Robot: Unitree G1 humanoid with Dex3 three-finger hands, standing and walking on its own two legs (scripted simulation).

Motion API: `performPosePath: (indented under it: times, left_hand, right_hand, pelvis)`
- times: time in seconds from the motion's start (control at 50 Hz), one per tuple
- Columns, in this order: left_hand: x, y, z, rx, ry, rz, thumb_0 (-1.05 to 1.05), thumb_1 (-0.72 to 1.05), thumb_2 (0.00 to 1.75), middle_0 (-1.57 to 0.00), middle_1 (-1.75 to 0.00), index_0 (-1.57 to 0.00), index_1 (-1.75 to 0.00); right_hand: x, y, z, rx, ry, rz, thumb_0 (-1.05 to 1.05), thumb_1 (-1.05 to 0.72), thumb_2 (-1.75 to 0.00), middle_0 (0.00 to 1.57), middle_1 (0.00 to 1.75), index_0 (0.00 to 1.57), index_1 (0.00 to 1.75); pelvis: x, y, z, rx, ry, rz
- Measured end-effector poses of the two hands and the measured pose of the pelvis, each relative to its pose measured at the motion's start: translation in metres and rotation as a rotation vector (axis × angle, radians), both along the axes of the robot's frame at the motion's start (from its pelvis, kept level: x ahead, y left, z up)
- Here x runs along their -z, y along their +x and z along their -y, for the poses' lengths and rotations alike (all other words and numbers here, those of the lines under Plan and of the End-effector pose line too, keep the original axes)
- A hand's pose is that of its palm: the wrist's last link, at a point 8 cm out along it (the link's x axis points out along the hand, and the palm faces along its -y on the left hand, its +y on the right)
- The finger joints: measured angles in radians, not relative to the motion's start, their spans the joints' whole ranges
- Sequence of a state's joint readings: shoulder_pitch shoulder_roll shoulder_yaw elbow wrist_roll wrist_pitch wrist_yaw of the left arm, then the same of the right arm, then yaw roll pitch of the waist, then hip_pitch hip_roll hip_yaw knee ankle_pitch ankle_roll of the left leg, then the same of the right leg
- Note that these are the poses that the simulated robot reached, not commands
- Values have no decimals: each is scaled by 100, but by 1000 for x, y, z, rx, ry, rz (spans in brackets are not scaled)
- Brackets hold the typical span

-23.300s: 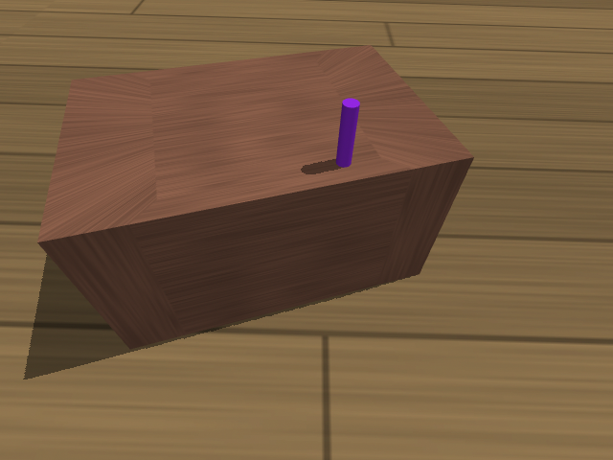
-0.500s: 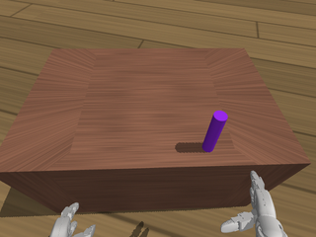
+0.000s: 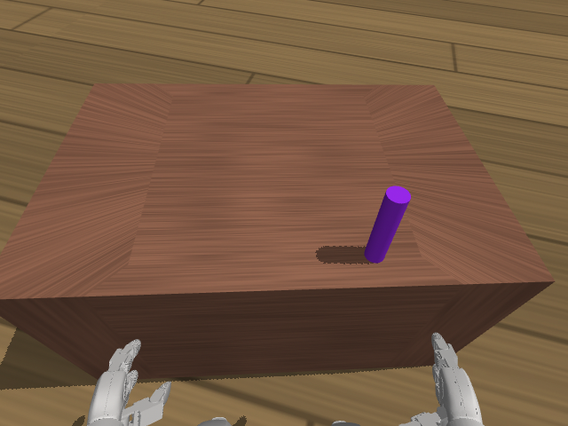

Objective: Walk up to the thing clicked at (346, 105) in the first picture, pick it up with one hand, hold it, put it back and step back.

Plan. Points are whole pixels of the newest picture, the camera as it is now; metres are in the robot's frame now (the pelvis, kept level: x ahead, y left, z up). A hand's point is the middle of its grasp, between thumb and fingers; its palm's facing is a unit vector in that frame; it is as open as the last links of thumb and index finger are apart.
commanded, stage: home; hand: right
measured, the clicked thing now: (385, 227) +0.46 -0.20 -0.04
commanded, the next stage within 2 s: stand in 1.58 s
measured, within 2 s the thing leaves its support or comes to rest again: neither
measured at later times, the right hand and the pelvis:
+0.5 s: hand out of the picture +0.09 -0.26 -0.11, palm faces -0.06 +0.92 -0.40, open 17.6 cm; pelvis +0.02 -0.01 +0.03, yaw +0 degrees
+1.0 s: hand out of the picture +0.07 -0.27 -0.11, palm faces -0.06 +0.93 -0.38, open 17.6 cm; pelvis +0.00 -0.01 +0.04, yaw +1 degrees
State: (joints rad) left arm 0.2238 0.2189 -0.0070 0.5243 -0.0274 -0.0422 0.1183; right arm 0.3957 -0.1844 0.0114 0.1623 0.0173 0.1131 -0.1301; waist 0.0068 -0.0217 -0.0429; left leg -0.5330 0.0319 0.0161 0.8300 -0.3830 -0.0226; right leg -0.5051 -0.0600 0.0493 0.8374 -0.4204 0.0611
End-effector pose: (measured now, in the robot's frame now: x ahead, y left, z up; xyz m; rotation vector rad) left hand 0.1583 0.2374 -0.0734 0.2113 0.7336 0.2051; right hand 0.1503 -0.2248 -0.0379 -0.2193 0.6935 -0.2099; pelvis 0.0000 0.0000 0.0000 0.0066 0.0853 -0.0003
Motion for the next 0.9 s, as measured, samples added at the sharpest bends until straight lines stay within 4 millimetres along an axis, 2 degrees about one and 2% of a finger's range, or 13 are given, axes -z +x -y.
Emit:
performPosePath:
  times: [0.04, 0.08, 0.14, 0.26, 0.36, 0.46, 0.56, 0.9]
  left_hand:
    - [1, -1, 1, 2, 2, -1, 1, 57, 71, -17, -24, -17, -24]
    - [6, -3, 0, 66, 34, -47, 1, 63, 74, -18, -25, -18, -25]
    - [14, -11, -8, 113, 50, -141, 1, 71, 79, -19, -26, -19, -26]
    - [18, -40, -34, 59, 58, -262, 1, 83, 86, -20, -28, -20, -28]
    - [20, -64, -48, 13, 67, -359, 1, 87, 88, -20, -29, -21, -29]
    - [20, -82, -52, -14, 60, -439, 1, 89, 89, -20, -30, -21, -30]
    - [18, -92, -48, -24, 45, -485, 1, 90, 90, -20, -30, -21, -30]
    - [11, -97, -43, -32, 35, -497, 0, 90, 90, -21, -30, -21, -30]
  right_hand:
    - [1, -2, 1, 2, 1, -6, -1, 55, -5, 6, 5, 5, 5]
    - [9, -3, 5, -66, -41, -35, -1, 55, -5, 6, 5, 5, 5]
    - [25, -11, 23, -128, -79, -128, -1, 55, -5, 6, 5, 5, 5]
    - [36, -34, 59, -93, -114, -276, -1, 55, -4, 6, 5, 5, 5]
    - [37, -52, 75, -54, -128, -372, -1, 56, -3, 6, 5, 5, 5]
    - [36, -65, 79, -28, -124, -442, 0, 56, -3, 6, 5, 5, 5]
    - [36, -72, 78, -16, -109, -486, 0, 56, -3, 6, 5, 5, 5]
    - [31, -80, 81, 0, -92, -524, 0, 57, -3, 6, 5, 5, 4]
  pelvis:
    - [1, 0, 1, 1, 1, -2]
    - [0, -1, 1, -1, -1, 17]
    - [-2, 1, 2, -6, -6, 42]
    - [-8, 8, 5, -10, -8, 70]
    - [-16, 13, 6, -10, -10, 85]
    - [-24, 15, 7, -8, -13, 101]
    - [-32, 15, 9, -8, -14, 116]
    - [-43, 5, 12, -17, -15, 147]
